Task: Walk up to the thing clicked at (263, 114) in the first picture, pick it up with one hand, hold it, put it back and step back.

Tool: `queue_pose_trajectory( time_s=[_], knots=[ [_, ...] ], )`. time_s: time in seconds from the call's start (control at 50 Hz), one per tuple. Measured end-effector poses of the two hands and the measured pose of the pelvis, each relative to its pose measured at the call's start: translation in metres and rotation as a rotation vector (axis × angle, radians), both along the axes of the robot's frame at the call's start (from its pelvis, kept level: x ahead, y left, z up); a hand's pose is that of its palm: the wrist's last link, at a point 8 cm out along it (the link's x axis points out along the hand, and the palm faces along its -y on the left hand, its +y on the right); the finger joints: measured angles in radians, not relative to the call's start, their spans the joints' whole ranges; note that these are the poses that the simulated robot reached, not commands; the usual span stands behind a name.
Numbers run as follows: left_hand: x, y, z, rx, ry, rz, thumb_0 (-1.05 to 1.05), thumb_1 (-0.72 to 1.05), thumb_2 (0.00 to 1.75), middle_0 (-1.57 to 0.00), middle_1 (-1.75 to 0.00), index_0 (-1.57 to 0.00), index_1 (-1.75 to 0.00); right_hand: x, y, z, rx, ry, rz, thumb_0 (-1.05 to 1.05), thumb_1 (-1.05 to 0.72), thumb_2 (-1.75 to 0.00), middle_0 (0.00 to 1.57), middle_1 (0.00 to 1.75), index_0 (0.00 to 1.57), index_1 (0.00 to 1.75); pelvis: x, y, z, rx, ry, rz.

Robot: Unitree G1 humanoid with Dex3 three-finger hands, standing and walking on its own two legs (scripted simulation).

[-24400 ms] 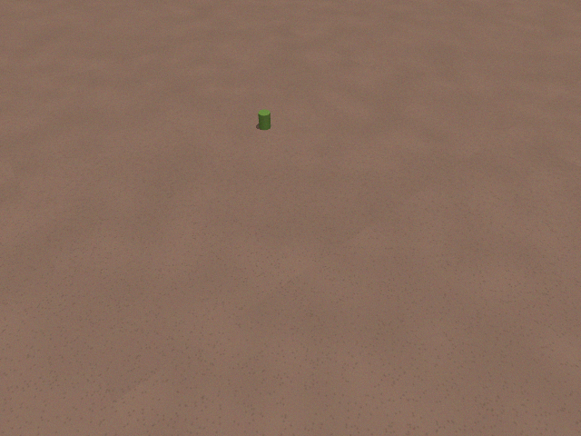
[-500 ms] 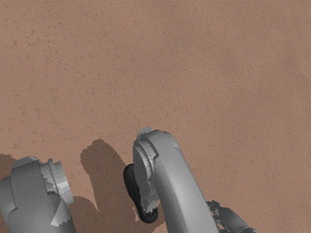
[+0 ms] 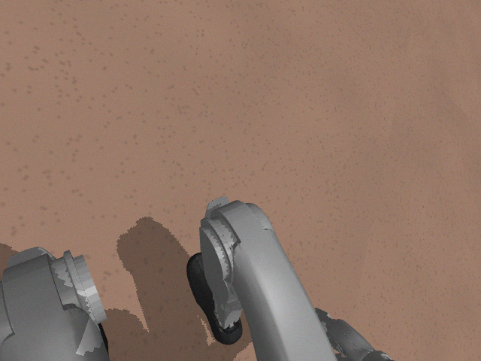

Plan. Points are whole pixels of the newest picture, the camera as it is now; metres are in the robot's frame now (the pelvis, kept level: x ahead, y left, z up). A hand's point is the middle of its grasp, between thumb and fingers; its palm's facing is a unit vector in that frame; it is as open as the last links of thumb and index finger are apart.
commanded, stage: close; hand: left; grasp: from above
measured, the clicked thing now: out of the picture +0.44 +0.37 -0.26
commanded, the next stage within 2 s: settle in 0.92 s
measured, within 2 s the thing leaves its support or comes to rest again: leaves its support in 1.42 s
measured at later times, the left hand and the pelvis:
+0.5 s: hand out of the picture +0.43 +0.37 -0.22, palm faces -0.42 -0.15 -0.90, open 10.5 cm; pelvis +0.00 +0.00 +0.00, yaw +0 degrees
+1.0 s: hand out of the picture +0.43 +0.37 -0.22, palm faces -0.42 -0.16 -0.89, open 10.2 cm; pelvis +0.00 +0.00 +0.00, yaw +0 degrees
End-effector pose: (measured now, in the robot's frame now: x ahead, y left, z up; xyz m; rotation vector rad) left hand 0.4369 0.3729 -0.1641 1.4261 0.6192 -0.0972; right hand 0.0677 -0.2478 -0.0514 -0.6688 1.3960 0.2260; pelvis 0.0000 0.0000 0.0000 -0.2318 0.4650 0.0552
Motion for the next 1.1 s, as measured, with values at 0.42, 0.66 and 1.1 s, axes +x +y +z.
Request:
queue_pose_trajectory(
  time_s=[0.42,0.66,1.1],
  knots=[
    [-0.0037,0.0002,0.0007,0.002,-0.01,-0.033,0.0,-0.09,0.83,-0.43,-0.99,-0.44,-0.95,0.0023,-0.003,0.0069,-0.018,-0.01,0.032,0.01,-0.89,-0.89,0.2,0.3,0.2,0.3,-0.0019,0.0006,0.0,-0.005,-0.01,-0.001],
    [-0.001,0.0004,0.0027,0.014,-0.007,-0.025,0.01,-0.06,0.77,-0.55,-0.96,-0.49,-0.91,0.0037,-0.001,0.0047,0.0,-0.015,0.031,0.01,-0.9,-0.9,0.2,0.3,0.2,0.3,-0.0017,0.0003,0.0013,-0.001,-0.003,-0.002],
    [0.0015,0.0031,0.0041,0.008,-0.003,-0.015,0.01,-0.08,0.77,-0.59,-0.91,-0.54,-0.9,-0.0008,-0.0046,0.0058,-0.016,0.007,0.022,0.01,-0.9,-0.9,0.2,0.3,0.2,0.3,-0.001,-0.0008,0.0017,-0.001,-0.002,-0.002]
  ],
)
